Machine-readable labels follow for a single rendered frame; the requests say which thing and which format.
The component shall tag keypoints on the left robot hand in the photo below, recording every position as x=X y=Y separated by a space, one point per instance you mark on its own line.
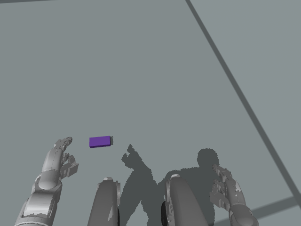
x=56 y=157

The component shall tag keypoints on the left robot arm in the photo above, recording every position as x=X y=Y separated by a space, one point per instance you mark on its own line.
x=40 y=208

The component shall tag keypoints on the small box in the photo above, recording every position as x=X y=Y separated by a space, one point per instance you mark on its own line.
x=99 y=141

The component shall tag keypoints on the right robot hand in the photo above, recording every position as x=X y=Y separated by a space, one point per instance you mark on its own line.
x=230 y=192

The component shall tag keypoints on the right robot arm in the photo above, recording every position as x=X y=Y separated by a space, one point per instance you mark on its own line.
x=241 y=215

